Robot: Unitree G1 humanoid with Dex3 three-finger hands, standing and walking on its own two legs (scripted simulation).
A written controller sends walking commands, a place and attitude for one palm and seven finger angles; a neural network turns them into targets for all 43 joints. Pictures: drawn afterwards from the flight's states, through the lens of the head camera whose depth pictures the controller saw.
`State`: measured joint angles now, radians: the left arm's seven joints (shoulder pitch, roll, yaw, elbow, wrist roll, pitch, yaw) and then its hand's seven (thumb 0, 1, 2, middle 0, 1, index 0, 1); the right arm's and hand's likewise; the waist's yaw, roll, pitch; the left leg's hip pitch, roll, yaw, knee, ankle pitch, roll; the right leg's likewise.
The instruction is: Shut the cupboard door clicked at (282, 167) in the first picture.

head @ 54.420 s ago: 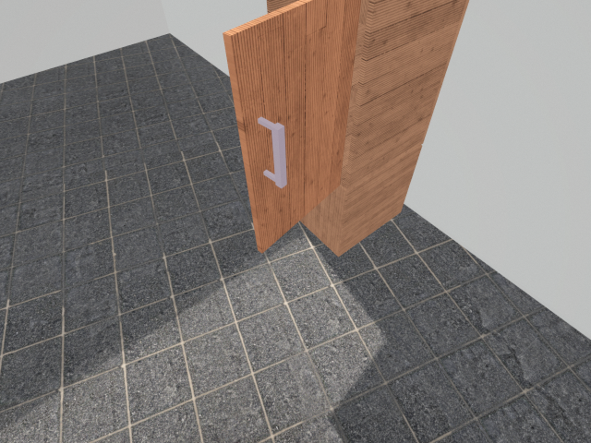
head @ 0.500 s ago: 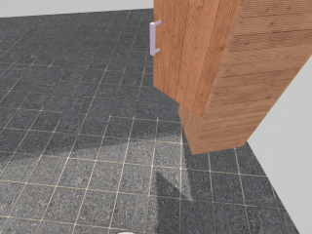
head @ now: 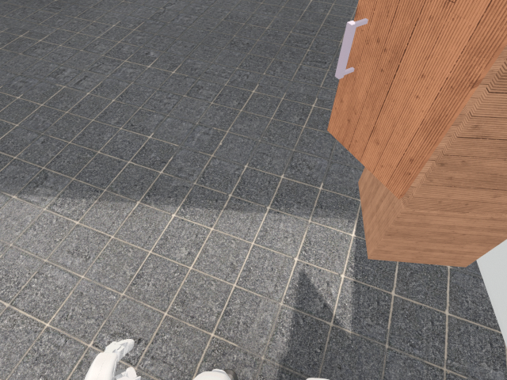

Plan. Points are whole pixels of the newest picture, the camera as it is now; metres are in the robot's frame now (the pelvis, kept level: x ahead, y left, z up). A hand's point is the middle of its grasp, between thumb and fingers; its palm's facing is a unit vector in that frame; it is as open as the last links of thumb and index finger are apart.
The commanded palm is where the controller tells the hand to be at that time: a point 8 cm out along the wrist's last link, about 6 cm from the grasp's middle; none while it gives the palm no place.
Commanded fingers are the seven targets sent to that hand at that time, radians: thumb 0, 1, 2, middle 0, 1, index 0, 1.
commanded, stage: walk to a spot facing it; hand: left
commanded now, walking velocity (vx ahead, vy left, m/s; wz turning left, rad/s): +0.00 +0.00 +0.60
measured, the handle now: (350, 49) +0.91 -0.25 +0.01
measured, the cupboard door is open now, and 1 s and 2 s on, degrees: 36 36 36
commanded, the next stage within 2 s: turn to face it in 1.58 s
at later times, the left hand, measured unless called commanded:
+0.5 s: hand out of the picture -0.04 +0.23 -0.18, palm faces +0.35 -0.90 -0.24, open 7.4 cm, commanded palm none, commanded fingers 0.00 0.90 0.90 -0.20 -0.30 -0.20 -0.30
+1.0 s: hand out of the picture +0.09 +0.20 -0.14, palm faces +0.59 -0.77 -0.24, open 7.4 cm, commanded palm none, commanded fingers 0.00 0.90 0.90 -0.20 -0.30 -0.20 -0.30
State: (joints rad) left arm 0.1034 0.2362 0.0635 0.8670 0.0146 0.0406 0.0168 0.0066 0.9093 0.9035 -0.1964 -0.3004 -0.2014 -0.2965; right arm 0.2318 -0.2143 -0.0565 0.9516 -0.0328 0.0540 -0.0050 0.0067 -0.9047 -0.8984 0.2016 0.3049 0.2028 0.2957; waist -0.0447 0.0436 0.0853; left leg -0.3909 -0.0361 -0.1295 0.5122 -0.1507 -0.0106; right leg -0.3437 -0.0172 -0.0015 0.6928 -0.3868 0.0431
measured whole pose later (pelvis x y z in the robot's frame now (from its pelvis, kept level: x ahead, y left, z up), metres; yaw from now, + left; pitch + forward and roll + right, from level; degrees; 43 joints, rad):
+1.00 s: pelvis +0.16 +0.02 +0.01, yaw +37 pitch +2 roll +2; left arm 0.28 0.16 0.04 0.92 0.03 -0.05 0.00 0.01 0.91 0.90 -0.20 -0.30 -0.20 -0.30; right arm 0.24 -0.25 -0.08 0.98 -0.03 0.02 0.03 0.01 -0.91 -0.90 0.19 0.30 0.20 0.29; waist -0.03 0.02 0.04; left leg -0.56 0.04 0.01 1.22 -0.26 0.00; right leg -0.20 -0.09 -0.22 0.43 -0.26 -0.02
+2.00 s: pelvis +0.43 +0.31 +0.01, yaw +49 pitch +0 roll +1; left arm 0.21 0.16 0.06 0.97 0.01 -0.02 0.02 -0.01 0.95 0.90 -0.20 -0.30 -0.21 -0.30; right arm 0.25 -0.17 -0.04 1.03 -0.01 0.01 -0.03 0.01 -0.91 -0.90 0.20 0.30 0.20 0.29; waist -0.01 0.01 0.10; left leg -0.45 0.03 0.01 1.13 -0.42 -0.04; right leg -0.30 0.03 -0.03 0.45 -0.16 -0.07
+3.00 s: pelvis +0.43 +0.36 +0.00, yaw +13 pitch +1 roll +0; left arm 0.17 0.21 0.05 0.88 0.02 0.04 -0.01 0.01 0.91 0.90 -0.20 -0.30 -0.21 -0.30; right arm 0.20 -0.25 -0.05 0.91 -0.02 0.06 -0.01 0.01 -0.91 -0.90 0.20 0.30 0.20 0.29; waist -0.02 0.01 0.08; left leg -0.50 0.09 0.03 1.04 -0.38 -0.09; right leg -0.28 0.01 0.04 0.50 -0.23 -0.01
